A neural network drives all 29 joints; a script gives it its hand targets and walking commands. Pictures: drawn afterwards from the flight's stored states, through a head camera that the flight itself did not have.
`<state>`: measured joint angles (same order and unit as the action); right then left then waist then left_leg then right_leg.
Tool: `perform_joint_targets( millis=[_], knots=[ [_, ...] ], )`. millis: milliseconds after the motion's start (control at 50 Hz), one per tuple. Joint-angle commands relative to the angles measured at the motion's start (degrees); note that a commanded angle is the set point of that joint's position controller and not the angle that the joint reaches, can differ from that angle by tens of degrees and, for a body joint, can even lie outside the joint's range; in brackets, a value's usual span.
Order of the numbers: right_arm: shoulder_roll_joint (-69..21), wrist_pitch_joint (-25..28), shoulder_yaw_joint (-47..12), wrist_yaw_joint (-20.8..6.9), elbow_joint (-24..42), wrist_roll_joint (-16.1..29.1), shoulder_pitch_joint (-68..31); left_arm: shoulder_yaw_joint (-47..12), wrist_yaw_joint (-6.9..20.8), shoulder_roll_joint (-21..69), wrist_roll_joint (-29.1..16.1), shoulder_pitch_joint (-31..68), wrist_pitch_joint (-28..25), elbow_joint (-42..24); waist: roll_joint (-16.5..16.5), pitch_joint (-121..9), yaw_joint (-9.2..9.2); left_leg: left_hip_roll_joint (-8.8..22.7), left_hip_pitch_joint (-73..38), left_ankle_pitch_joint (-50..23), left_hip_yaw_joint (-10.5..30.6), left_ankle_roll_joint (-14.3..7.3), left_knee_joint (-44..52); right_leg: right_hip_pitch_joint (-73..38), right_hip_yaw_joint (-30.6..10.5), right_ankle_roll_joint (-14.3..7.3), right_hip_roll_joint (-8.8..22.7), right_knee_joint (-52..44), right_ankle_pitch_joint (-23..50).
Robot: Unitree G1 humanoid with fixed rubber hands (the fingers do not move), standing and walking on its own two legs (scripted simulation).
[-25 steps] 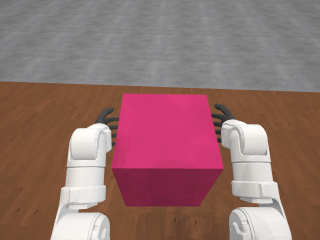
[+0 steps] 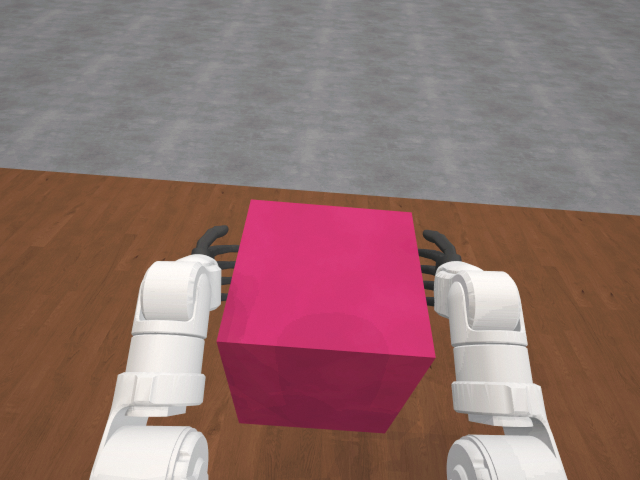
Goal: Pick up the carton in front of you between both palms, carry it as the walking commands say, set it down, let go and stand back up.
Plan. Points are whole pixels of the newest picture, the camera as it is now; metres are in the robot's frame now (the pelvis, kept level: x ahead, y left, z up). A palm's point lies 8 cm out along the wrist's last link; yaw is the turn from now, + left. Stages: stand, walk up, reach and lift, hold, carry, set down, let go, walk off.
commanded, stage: carry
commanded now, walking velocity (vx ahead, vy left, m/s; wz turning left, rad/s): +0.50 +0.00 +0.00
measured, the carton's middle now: (321, 322) +0.34 +0.01 +0.00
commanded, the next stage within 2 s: none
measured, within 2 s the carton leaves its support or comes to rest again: neither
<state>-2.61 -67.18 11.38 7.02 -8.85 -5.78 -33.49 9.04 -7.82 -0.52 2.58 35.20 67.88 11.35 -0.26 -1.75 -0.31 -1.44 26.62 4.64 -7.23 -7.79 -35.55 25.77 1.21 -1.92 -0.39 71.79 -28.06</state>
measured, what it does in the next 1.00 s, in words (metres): goes down: right foot 0.05 m lower, then left foot 0.05 m lower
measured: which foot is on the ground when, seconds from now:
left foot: down 0.00-0.38, up 0.40-0.88, down 0.90-1.00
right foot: up 0.00-0.34, down 0.36-0.90, up 0.92-1.00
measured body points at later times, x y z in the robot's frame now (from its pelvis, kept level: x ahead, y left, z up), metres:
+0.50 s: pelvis +0.29 -0.03 -0.05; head +0.30 -0.04 +0.40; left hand +0.65 +0.12 +0.07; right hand +0.66 -0.18 +0.07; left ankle +0.19 +0.08 -0.67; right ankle +0.35 -0.08 -0.77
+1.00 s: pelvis +0.60 +0.02 -0.10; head +0.61 +0.03 +0.35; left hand +0.96 +0.18 -0.01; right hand +0.96 -0.12 -0.01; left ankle +0.67 +0.07 -0.82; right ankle +0.44 -0.09 -0.71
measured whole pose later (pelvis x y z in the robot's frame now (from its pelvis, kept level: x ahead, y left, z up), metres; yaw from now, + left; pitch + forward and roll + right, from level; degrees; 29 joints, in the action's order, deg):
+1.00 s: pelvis +0.60 +0.02 -0.10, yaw +0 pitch +4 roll -1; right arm -2.6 -66.8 11.3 7.3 -11.7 -6.9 -35.7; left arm 9.8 -7.7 -0.7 3.0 36.4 66.8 13.2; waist -0.4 -3.4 -0.7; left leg -1.9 28.1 2.9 -7.2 -7.7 -35.5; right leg 20.3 1.4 -2.3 -2.1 72.4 -31.0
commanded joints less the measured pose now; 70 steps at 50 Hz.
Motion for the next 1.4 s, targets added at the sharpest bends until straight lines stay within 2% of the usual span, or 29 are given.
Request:
perform_joint_targets(
  millis=[0, 80, 140, 260, 320, 340, 360, 380, 400, 420, 440, 480, 560, 660, 800, 860, 880, 900, 920, 940, 960, 980, 1000, 1040, 1140, 1200, 1300, 1360, 1380],
  knots=[
    [-64.7, 2.4, -37.7, -14.0, 13.3, 28.7, -46.4, -35.8, 13.8, 70.0, -26.5, 46.0, -3.3, -14.3, 4.8, -26.5, 2.19, 17.5, -27.6, -6.0, 25.1, -4.3, 12.7, 12.9, -2.3, 0.7, 3.9, -4.0, 4.5],
    [-64.1, 2.8, -39.8, -14.1, 15.2, 29.8, -41.4, -36.4, 12.0, 68.2, -23.1, 37.5, -4.0, -15.0, 6.2, -28.3, 2.56, 15.9, -32.6, -26.8, 18.9, -4.3, 9.1, 16.9, -0.5, 1.5, 4.0, -12.2, 11.2],
    [-62.5, 3.2, -41.0, -14.7, 15.8, 29.7, -39.8, -37.4, 11.5, 65.9, -21.4, 36.3, -4.5, -16.3, 6.5, -27.8, 3.28, 13.0, -35.1, -35.5, 14.3, -3.0, 7.8, 17.3, 1.4, 1.2, 2.8, -21.2, 20.4],
    [-57.8, 1.9, -41.9, -14.1, 15.4, 28.8, -37.0, -37.5, 11.5, 59.7, -20.4, 34.7, -2.5, -17.3, 5.5, -23.5, 4.65, 8.2, -34.5, -28.0, 8.6, -1.9, 1.4, 7.7, 5.6, -0.7, -1.4, -43.9, 38.7],
    [-55.2, 0.4, -40.3, -14.0, 10.8, 28.0, -36.1, -34.7, 12.2, 56.1, -19.2, 31.3, -0.8, -12.7, 3.7, -22.8, 1.39, 7.0, -26.4, -25.0, 4.6, 0.9, -10.7, -10.2, 7.6, -2.1, -1.9, -52.8, 45.2],
    [-54.6, 0.1, -39.4, -14.1, 8.7, 27.8, -36.3, -33.4, 12.5, 54.8, -18.7, 31.8, -0.3, -11.2, 1.9, -23.9, 0.04, 5.8, -18.3, -16.5, 2.9, 2.5, -18.6, -20.8, 5.5, -2.0, 1.6, -50.6, 48.6],
    [-54.1, -0.4, -38.5, -14.2, 7.1, 27.9, -37.6, -31.9, 12.9, 53.7, -18.4, 31.3, 0.2, -9.1, -4.2, -26.7, -0.72, 4.0, -6.4, 6.3, 2.8, 4.0, -28.2, -32.0, -5.7, -2.9, 12.2, -41.0, 65.2],
    [-55.6, -1.2, -38.2, -14.2, 5.4, 28.5, -39.3, -30.3, 12.8, 51.5, -18.0, 33.9, 0.6, -7.5, -16.6, -33.3, -1.55, -2.6, 10.7, 31.3, 4.5, 6.6, -41.8, -48.5, -25.3, -14.5, 24.3, -37.9, 64.4],
    [-55.8, -1.5, -37.6, -13.9, 6.1, 29.0, -41.5, -30.2, 12.9, 53.0, -19.0, 34.4, 0.6, -6.5, -14.9, -34.6, -2.53, -1.6, 18.5, 31.4, 7.7, 5.7, -46.4, -48.5, -33.8, -19.0, 25.1, -43.2, 33.9],
    [-56.8, -1.6, -37.1, -13.7, 7.2, 29.4, -45.2, -30.7, 13.3, 55.7, -21.0, 37.6, 0.4, -8.1, -10.0, -29.8, -2.70, 0.9, 20.9, 29.7, 8.3, 4.9, -44.6, -41.9, -32.1, -17.3, 21.7, -47.3, 21.4],
    [-58.8, -1.7, -36.7, -13.7, 7.5, 29.9, -47.3, -31.4, 13.6, 58.5, -22.7, 41.8, 0.5, -10.0, -4.4, -25.7, -2.24, 2.5, 19.9, 27.0, 8.1, 4.9, -41.7, -34.8, -29.1, -14.7, 19.7, -49.5, 18.6],
    [-61.2, -1.5, -35.8, -13.2, 7.0, 29.6, -47.3, -32.5, 14.0, 63.0, -24.8, 46.2, 0.5, -11.5, -1.5, -22.9, -1.53, 5.1, 15.2, 21.7, 8.7, 5.7, -35.3, -25.0, -23.3, -11.8, 18.0, -51.8, 18.2],
    [-63.3, -0.7, -34.6, -12.3, 6.5, 27.7, -44.3, -33.3, 14.8, 66.8, -27.2, 47.5, -0.2, -12.8, -4.5, -23.5, -1.63, 6.1, 14.3, 13.5, 6.8, 7.3, -25.6, -24.7, -14.1, -11.4, 14.5, -50.9, 33.6],
    [-62.3, -0.1, -35.3, -11.2, 9.2, 26.3, -43.4, -34.8, 15.1, 66.9, -28.2, 46.5, -0.6, -14.4, -5.1, -23.7, -2.91, 4.7, 17.4, 0.9, 4.9, 7.0, -13.2, -32.6, -8.3, -9.4, 11.7, -47.2, 51.6],
    [-59.5, -0.9, -34.8, -12.0, 5.6, 23.9, -38.2, -34.0, 15.2, 65.1, -25.2, 38.8, -0.9, -8.5, -5.6, -19.7, -4.07, 0.3, 9.1, -17.1, 1.0, 4.5, 10.8, -35.8, -2.9, -6.3, 7.8, -39.5, 49.4],
    [-58.7, -0.3, -33.1, -13.1, 1.9, 22.8, -35.4, -33.6, 15.8, 65.3, -24.6, 38.0, -1.4, -5.3, -3.4, -22.3, 0.38, 0.2, -14.0, -22.6, -0.7, 3.6, 17.5, -26.6, 2.6, -2.4, 6.1, -23.1, 49.0],
    [-57.9, -0.1, -32.1, -13.4, 1.0, 22.4, -35.4, -33.4, 16.0, 65.0, -24.5, 37.8, -1.7, -4.2, 0.4, -24.5, 1.48, 6.2, -25.8, -29.2, 4.9, 4.1, 11.9, -16.0, 3.5, -1.3, 4.5, -12.4, 33.8],
    [-57.7, 0.0, -30.7, -13.5, -0.8, 22.1, -34.4, -33.3, 16.2, 65.0, -24.5, 38.3, -1.7, -3.4, 9.9, -28.0, 0.90, 17.5, -38.6, -53.5, 16.7, 3.3, -0.2, -3.4, 3.3, -0.7, 1.1, -5.5, -2.2],
    [-54.6, 0.7, -29.4, -13.4, -0.8, 20.6, -35.3, -32.0, 16.1, 66.4, -24.9, 40.3, -1.2, -2.5, 20.1, -34.9, 2.93, 26.7, -52.2, -38.2, 35.6, -10.0, 1.5, 12.4, -1.0, 0.9, -4.3, 8.9, -8.9],
    [-57.0, 1.1, -30.2, -13.6, -0.7, 21.7, -34.8, -33.0, 15.9, 66.8, -25.1, 40.3, -1.5, -3.6, 14.5, -34.4, 3.10, 25.4, -48.5, -13.0, 40.2, -11.4, 7.2, 17.4, -3.2, -0.2, -1.7, 10.2, -6.5],
    [-60.2, 1.7, -31.5, -13.9, 2.4, 23.8, -38.7, -34.1, 15.7, 68.5, -26.2, 44.4, -2.0, -6.4, 10.2, -29.8, 3.25, 21.7, -41.7, -4.1, 36.9, -9.3, 10.1, 19.2, -2.9, -0.7, 0.2, 8.0, -4.2],
    [-62.6, 2.0, -33.4, -14.0, 6.0, 25.7, -43.0, -34.3, 15.4, 69.6, -26.7, 46.2, -2.5, -8.5, 4.3, -26.9, 2.95, 19.8, -35.2, -3.1, 33.1, -7.0, 11.2, 18.1, -2.9, -0.5, 1.6, 4.9, -1.0],
    [-64.4, 2.2, -35.0, -14.1, 8.9, 27.3, -45.7, -34.4, 15.0, 70.1, -26.8, 46.8, -3.0, -10.6, 3.2, -25.9, 2.74, 18.8, -30.7, -4.7, 30.0, -6.1, 11.5, 16.3, -3.2, -0.2, 2.8, 1.5, 1.6],
    [-65.9, 2.8, -37.6, -14.0, 12.7, 29.3, -47.6, -34.7, 14.0, 70.5, -25.9, 45.0, -3.6, -12.8, 4.1, -26.7, 2.20, 17.2, -26.8, -6.6, 25.5, -4.9, 12.4, 12.9, -2.5, 0.7, 3.7, -3.6, 4.4],
    [-65.1, 3.4, -40.0, -14.5, 14.3, 30.3, -41.5, -36.0, 12.1, 68.2, -22.1, 35.8, -4.6, -13.8, 6.1, -28.4, 2.88, 14.7, -33.2, -32.1, 17.4, -3.9, 8.2, 17.6, 0.1, 1.5, 3.6, -14.9, 14.8],
    [-63.7, 3.8, -41.5, -14.9, 15.2, 30.3, -40.4, -37.5, 11.8, 66.3, -21.2, 35.3, -4.9, -15.3, 6.4, -26.9, 3.66, 11.2, -35.0, -37.0, 12.9, -2.5, 7.1, 16.4, 2.3, 1.0, 1.9, -25.6, 24.4],
    [-59.0, 2.6, -41.7, -14.1, 15.0, 29.2, -37.8, -37.7, 11.9, 61.0, -20.9, 34.5, -3.1, -16.4, 5.5, -23.5, 4.76, 7.7, -34.1, -28.0, 8.7, -1.7, 0.8, 6.9, 5.6, -0.9, -1.6, -44.6, 39.7],
    [-55.9, 1.1, -40.1, -14.0, 10.5, 28.4, -36.7, -34.8, 12.5, 57.0, -19.5, 30.8, -1.3, -12.0, 3.5, -23.6, 1.09, 6.4, -25.5, -25.0, 4.2, 1.3, -12.5, -12.5, 7.6, -2.1, -1.7, -53.2, 46.6],
    [-55.1, 0.7, -39.1, -14.1, 8.4, 28.1, -36.7, -33.5, 12.8, 55.5, -19.0, 31.3, -0.8, -10.5, 1.1, -24.7, -0.04, 5.0, -16.3, -13.8, 3.1, 3.0, -20.9, -23.3, 3.7, -2.1, 3.3, -49.3, 52.9]
  ],
)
